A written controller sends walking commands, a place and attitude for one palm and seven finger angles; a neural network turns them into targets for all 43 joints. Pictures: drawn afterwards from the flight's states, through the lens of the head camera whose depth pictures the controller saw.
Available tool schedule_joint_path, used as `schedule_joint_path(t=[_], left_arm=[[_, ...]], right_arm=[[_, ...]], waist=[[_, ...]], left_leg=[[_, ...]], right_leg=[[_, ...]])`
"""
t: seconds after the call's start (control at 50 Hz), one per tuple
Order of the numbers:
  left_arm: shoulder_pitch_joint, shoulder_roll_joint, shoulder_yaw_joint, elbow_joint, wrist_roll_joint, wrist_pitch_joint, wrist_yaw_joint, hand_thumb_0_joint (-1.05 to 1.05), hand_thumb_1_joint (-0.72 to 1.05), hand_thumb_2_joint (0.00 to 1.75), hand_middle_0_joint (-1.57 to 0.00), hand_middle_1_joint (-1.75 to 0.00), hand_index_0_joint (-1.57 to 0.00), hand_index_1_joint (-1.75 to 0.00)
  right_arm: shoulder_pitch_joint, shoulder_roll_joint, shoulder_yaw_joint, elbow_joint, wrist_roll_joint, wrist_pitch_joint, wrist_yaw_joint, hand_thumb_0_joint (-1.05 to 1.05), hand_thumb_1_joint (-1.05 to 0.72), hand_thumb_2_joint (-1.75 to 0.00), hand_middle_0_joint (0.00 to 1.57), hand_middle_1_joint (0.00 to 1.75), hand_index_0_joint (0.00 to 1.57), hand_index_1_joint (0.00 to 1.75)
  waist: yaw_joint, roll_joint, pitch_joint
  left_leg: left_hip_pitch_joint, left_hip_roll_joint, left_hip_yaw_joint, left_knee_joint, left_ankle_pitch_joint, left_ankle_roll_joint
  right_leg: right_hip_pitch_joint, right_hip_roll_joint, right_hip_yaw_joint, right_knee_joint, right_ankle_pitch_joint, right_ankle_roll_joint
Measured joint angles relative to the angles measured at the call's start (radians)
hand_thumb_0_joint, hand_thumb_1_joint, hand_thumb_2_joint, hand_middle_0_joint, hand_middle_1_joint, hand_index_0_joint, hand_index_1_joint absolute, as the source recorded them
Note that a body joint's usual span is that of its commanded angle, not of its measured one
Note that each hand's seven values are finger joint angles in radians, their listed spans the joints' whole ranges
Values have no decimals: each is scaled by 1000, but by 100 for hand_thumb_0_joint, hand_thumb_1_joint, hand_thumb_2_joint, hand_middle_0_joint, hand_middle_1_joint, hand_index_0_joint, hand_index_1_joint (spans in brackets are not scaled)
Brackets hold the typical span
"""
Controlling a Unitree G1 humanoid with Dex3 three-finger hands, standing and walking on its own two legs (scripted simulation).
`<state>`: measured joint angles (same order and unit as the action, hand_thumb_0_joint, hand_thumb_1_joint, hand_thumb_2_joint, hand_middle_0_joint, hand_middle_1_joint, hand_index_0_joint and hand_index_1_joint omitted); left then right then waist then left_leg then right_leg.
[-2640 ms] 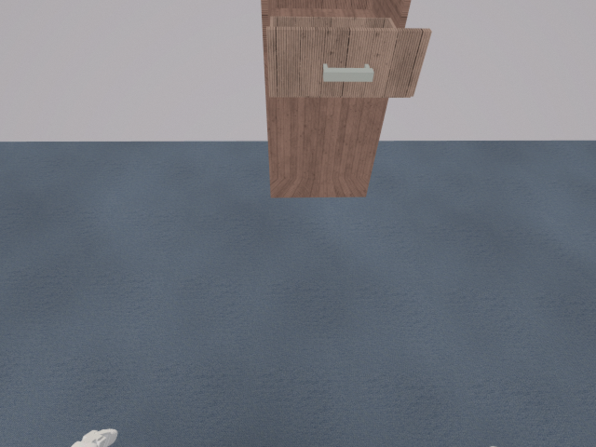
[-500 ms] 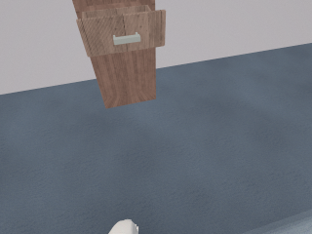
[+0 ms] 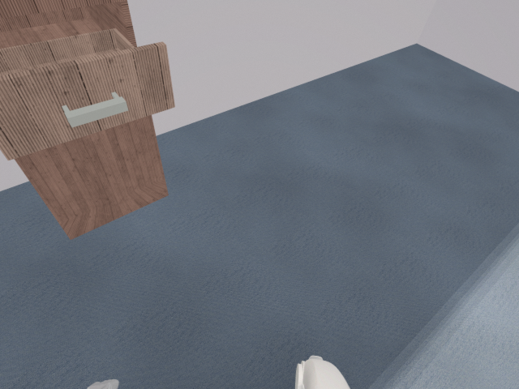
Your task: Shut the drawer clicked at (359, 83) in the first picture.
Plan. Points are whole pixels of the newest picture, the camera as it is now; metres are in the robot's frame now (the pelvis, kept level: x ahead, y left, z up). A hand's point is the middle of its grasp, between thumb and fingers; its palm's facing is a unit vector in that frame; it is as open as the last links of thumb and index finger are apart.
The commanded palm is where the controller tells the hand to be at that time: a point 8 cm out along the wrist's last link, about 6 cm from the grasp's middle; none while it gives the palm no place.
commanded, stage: walk to a spot facing it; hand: left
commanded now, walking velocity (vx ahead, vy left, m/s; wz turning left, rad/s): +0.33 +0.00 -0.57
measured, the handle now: (94, 106) +0.67 +0.43 +0.02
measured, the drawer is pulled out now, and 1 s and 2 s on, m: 0.30 0.30 0.30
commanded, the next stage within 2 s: turn to face it in 1.02 s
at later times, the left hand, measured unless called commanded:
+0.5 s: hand (201, 292) +0.33 +0.13 -0.18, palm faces -0.23 -0.95 -0.20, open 7.1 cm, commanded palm none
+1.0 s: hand (218, 225) +0.51 +0.12 -0.18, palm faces -0.45 -0.88 -0.13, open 7.4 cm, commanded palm none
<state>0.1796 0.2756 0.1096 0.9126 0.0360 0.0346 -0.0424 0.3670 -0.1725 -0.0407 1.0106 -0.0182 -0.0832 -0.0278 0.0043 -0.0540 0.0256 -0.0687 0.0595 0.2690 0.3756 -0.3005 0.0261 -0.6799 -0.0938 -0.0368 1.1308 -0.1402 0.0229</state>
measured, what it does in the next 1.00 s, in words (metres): walks ahead, turning right: right foot, then left foot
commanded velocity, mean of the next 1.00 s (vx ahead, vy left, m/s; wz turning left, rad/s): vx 0.20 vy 0.00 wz -0.50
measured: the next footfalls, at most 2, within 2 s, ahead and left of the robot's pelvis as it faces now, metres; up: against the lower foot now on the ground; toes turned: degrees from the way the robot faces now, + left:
right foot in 0.24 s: +0.25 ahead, -0.13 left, +0.00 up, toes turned -16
left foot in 0.66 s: +0.40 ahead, +0.07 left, +0.00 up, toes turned -11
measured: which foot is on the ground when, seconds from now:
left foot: down 0.00-0.24, up 0.26-0.64, down 0.66-1.00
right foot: up 0.00-0.22, down 0.24-0.66, up 0.68-1.00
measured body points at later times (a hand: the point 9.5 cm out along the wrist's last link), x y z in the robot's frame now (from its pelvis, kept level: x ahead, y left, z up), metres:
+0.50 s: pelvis +0.20 -0.03 -0.01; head +0.23 -0.03 +0.44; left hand +0.34 +0.18 -0.16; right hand +0.19 -0.27 -0.15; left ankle +0.27 +0.11 -0.69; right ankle +0.21 -0.12 -0.74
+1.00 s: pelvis +0.36 -0.01 +0.00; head +0.41 +0.01 +0.45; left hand +0.54 +0.17 -0.17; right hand +0.26 -0.24 -0.13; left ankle +0.36 +0.08 -0.74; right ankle +0.34 -0.17 -0.67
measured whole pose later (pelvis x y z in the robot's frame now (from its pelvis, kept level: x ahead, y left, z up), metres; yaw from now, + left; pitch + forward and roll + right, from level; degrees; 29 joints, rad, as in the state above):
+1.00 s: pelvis +0.36 -0.01 +0.00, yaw -31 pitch +0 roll -3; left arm 0.20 0.21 0.09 0.95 0.03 0.06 -0.03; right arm 0.28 -0.17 -0.05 0.99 -0.03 -0.04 -0.03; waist 0.00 -0.04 0.08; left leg -0.12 0.12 0.32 0.46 -0.33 0.03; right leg -0.57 -0.08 -0.09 0.97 -0.26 0.05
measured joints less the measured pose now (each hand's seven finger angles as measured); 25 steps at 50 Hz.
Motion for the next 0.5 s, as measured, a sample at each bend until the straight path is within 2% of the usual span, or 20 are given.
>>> schedule_joint_path(t=[0.1, 0.18, 0.22, 0.24, 0.26, 0.3, 0.34, 0.38, 0.42, 0.5], left_arm=[[-100, -24, -20, -17, -3, 7, -8, 0, 91, 90, -19, -30, -20, -30], [-166, -49, -39, -27, -7, 0, -10, 0, 91, 90, -19, -30, -20, -30], [-183, -59, -49, -34, -7, -18, -10, 0, 91, 90, -19, -30, -20, -30], [-182, -58, -55, -38, -6, -33, -11, 0, 91, 90, -19, -30, -20, -30], [-175, -55, -60, -44, -9, -51, -9, 0, 91, 90, -19, -30, -20, -30], [-160, -65, -62, -42, -25, -68, 6, 0, 91, 90, -20, -30, -20, -30], [-127, -72, -66, -26, -31, -64, 16, 0, 91, 90, -20, -30, -20, -30], [-86, -81, -68, 1, -28, -61, 27, 0, 91, 90, -20, -30, -20, -30], [-46, -89, -61, 28, -26, -62, 37, -1, 91, 90, -20, -30, -21, -30], [15, -71, -39, 51, -19, -67, 43, -2, 94, 90, -20, -30, -21, -30]], right_arm=[[83, -17, 0, 42, -8, 10, 2, 1, -91, -90, 20, 30, 20, 30], [132, -16, 2, 68, -13, 22, 5, 1, -91, -90, 20, 30, 20, 30], [154, -11, 4, 80, -12, 32, 9, 1, -91, -90, 20, 30, 20, 30], [171, -3, 6, 84, -7, 38, 13, 1, -91, -90, 20, 30, 20, 30], [183, 5, 10, 85, 0, 46, 18, 1, -91, -90, 20, 30, 20, 30], [140, 5, 8, 84, 7, 66, 17, 1, -90, -90, 20, 30, 20, 30], [79, 6, 3, 65, 4, 74, 17, 1, -90, -90, 20, 30, 20, 30], [16, 9, 2, 32, -4, 74, 18, 1, -90, -90, 20, 30, 20, 30], [-40, 13, 0, -5, -9, 69, 19, 1, -91, -90, 20, 30, 20, 30], [-128, 19, -4, -58, -13, 61, 26, 1, -91, -90, 20, 30, 20, 30]], waist=[[-48, 18, 48], [-85, 33, 85], [-93, 40, 96], [-94, 31, 93], [-87, 14, 84], [-85, 28, 105], [-91, 40, 109], [-90, 46, 97], [-84, 50, 76], [-48, 59, 31]], left_leg=[[88, 11, 59, -26, -53, -20], [141, 38, 106, 4, -125, -54], [139, 72, 121, 100, -179, -70], [109, 94, 117, 214, -201, -74], [45, 103, 83, 394, -214, -74], [-111, 104, -64, 749, -215, -66], [-246, 101, -157, 916, -143, -62], [-353, 110, -199, 922, -87, -64], [-431, 119, -217, 849, -57, -71], [-498, 118, -225, 653, 8, -82]], right_leg=[[21, -4, -43, -242, 24, -14], [93, 38, -87, -403, -33, -59], [163, 73, -113, -475, -70, -90], [218, 81, -123, -522, -59, -111], [228, 76, -119, -532, 29, -126], [228, 102, -111, -457, -28, -130], [269, 130, -99, -475, -86, -120], [312, 149, -80, -533, -79, -108], [345, 160, -59, -585, -66, -106], [395, 166, -23, -645, -70, -94]])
